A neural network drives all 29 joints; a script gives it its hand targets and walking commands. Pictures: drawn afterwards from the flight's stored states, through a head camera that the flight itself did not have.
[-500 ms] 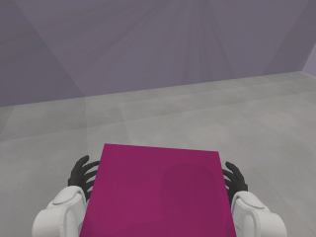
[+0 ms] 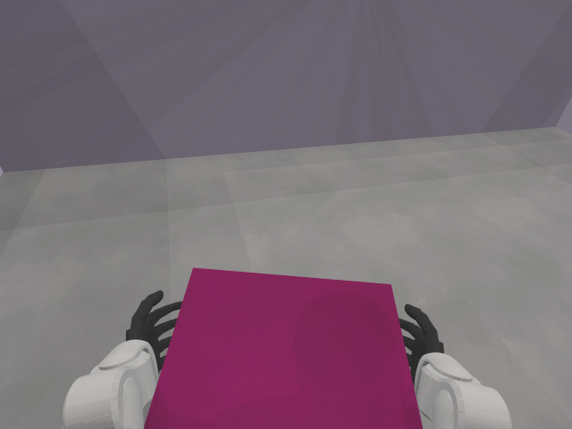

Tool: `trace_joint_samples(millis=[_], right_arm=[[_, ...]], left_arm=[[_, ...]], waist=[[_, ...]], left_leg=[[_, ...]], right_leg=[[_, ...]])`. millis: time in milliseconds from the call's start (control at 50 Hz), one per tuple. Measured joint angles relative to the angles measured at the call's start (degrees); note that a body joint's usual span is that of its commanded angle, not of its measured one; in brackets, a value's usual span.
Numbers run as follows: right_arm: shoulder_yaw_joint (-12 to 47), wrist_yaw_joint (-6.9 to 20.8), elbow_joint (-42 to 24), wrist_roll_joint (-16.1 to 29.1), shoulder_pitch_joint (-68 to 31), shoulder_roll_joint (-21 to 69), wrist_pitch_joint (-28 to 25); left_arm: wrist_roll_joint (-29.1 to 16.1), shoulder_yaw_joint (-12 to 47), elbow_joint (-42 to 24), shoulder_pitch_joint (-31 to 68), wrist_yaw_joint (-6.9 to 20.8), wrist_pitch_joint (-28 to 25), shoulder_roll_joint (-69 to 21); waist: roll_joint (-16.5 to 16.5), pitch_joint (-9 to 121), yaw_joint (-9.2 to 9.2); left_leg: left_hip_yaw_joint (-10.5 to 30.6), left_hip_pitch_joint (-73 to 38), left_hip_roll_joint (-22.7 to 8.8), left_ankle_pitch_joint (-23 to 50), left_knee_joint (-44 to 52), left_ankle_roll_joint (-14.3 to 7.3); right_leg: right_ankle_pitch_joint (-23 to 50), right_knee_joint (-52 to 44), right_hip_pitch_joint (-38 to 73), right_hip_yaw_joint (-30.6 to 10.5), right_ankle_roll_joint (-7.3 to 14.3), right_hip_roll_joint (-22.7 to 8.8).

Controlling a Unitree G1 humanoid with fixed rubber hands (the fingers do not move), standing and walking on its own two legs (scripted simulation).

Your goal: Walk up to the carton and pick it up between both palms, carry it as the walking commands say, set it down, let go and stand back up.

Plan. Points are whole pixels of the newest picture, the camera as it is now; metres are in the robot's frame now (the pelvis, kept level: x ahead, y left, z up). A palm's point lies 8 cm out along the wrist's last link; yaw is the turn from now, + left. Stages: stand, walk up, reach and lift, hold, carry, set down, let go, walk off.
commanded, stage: carry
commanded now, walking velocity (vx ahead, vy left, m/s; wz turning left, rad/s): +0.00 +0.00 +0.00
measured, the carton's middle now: (281, 394) +0.21 +0.00 +0.01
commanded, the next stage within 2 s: none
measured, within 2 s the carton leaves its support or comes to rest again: neither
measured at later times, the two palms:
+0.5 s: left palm (141, 404) +0.15 +0.15 +0.11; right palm out of the picture +0.14 -0.20 +0.09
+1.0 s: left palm (148, 409) +0.16 +0.15 +0.09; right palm (471, 425) +0.15 -0.20 +0.08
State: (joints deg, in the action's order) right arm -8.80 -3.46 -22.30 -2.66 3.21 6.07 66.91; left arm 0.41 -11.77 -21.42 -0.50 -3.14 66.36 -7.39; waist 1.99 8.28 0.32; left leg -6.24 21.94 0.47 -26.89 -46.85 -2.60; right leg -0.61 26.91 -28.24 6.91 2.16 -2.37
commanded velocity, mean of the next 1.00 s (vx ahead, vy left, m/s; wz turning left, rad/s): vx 0.00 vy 0.00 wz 0.00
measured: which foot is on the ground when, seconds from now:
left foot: up 0.00-0.00, down 0.02-1.00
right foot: down 0.00-0.04, up 0.06-0.26, down 0.28-1.00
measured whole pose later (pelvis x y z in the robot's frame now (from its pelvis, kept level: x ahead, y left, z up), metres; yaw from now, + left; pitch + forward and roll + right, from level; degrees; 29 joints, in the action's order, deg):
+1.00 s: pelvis -0.08 -0.02 +0.01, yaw -1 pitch +2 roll -1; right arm -9.9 -1.9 -19.6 -2.9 1.4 6.7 61.9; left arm 1.2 -11.3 -21.0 0.0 -3.1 62.2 -7.3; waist 0.1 7.5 0.4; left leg -6.3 24.3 -3.1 -8.5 -30.9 -1.4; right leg -14.1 32.4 -20.1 4.1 1.4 0.1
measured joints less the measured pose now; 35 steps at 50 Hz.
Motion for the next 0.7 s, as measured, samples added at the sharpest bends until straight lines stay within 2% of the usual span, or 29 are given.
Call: trace_joint_samples(millis=[20,40,60,100,140,180,220,280,320,380,500,700], right_arm=[[-0.2,0.0,-0.1,0.3,0.0,0.1,-0.2],[-0.5,0.0,0.1,0.7,-0.2,0.7,-1.0],[-0.9,0.0,0.0,0.7,-0.6,1.4,-1.4],[-1.2,0.1,-1.8,0.9,-0.4,1.5,-1.4],[-1.2,0.3,-4.4,1.2,0.2,1.5,-1.6],[-1.2,0.5,-5.3,1.3,0.5,1.6,-2.0],[-1.0,0.8,-4.7,1.1,0.2,1.5,-1.9],[-0.3,0.9,-3.1,0.7,-0.8,1.4,-1.5],[-0.1,1.0,-1.5,0.4,-1.1,0.5,-1.4],[-0.3,1.1,-0.9,0.2,0.2,0.3,-1.0],[0.0,0.8,-2.4,0.2,0.1,0.4,-0.5],[-0.2,0.6,-1.9,0.8,-0.4,0.3,-0.7]], left_arm=[[0.2,0.2,-0.6,0.1,0.0,0.2,0.0],[0.3,0.2,-1.2,0.4,0.0,0.3,0.4],[0.1,0.0,-1.8,0.4,0.0,0.2,0.6],[-0.1,0.1,-3.2,-0.1,0.1,-0.4,0.1],[-0.3,0.7,-5.1,-0.2,0.3,-0.8,0.0],[-0.2,1.0,-6.4,-0.1,0.4,-0.6,0.1],[0.2,1.1,-6.6,-0.3,0.4,-0.3,0.2],[0.5,0.9,-6.6,-0.7,0.3,0.3,0.9],[0.6,0.9,-4.7,-0.7,0.1,-0.2,0.5],[0.7,0.9,-3.0,-0.5,-0.3,0.5,0.0],[-0.4,0.5,-3.9,-0.9,-0.5,0.3,0.0],[-0.1,0.6,-4.3,-0.9,-0.5,0.0,0.0]], waist=[[0.0,0.1,-0.63],[1.1,-0.4,-1.27],[1.7,-1.1,-1.81],[-0.3,-1.8,-2.65],[-1.7,-1.8,-2.49],[-1.2,-1.1,-1.83],[-0.7,0.3,-1.30],[-0.5,2.3,-0.59],[-3.1,2.0,-0.40],[-3.7,1.5,-0.27],[-3.9,0.7,-0.36],[-2.5,0.8,-0.15]], left_leg=[[-0.4,-2.9,0.4,-1.9,5.6,-0.4],[-0.8,-4.0,1.0,0.1,9.6,-1.4],[-1.2,-4.1,1.0,2.3,11.2,-1.7],[-0.6,-3.3,-0.8,5.7,12.4,-1.6],[-0.3,-3.2,-2.4,11.7,14.5,-1.3],[-0.6,-3.0,-2.7,14.8,15.4,-0.7],[-1.1,-2.3,-2.5,14.1,15.0,-0.5],[-2.1,-0.4,-2.3,13.1,13.0,-0.3],[-1.4,0.1,-3.7,13.1,12.1,0.1],[-0.8,-0.7,-3.2,15.2,14.5,0.5],[-0.2,0.9,-3.1,17.6,15.8,0.8],[0.2,2.9,-3.2,18.6,15.9,1.2]], right_leg=[[-1.0,-1.4,-0.1,0.3,-0.5,0.6],[-3.2,-1.8,-0.5,0.0,-1.5,0.5],[-8.8,0.2,-1.4,-0.4,-2.7,0.4],[-14.3,10.5,-4.2,-2.0,-3.9,2.2],[-15.0,20.7,-5.1,-3.5,-4.0,3.4],[-15.5,24.6,-3.0,-4.6,-3.7,2.9],[-18.1,21.1,1.6,-5.1,-3.4,1.9],[-18.9,8.1,10.6,-5.1,-2.8,1.0],[-15.4,4.5,12.2,-4.2,-2.4,2.3],[-15.1,4.6,12.1,-3.5,-2.0,2.0],[-14.2,5.2,9.9,-2.8,-1.4,2.0],[-13.5,6.0,7.6,-2.4,-0.9,2.1]])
